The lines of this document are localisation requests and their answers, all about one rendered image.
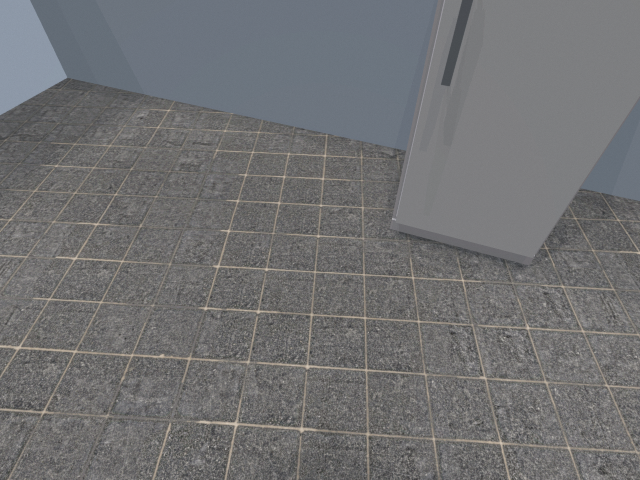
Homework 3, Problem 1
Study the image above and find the handle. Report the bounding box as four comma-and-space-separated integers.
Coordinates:
441, 0, 473, 86

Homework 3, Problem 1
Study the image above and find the fridge door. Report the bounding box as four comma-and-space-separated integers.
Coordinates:
395, 0, 640, 258

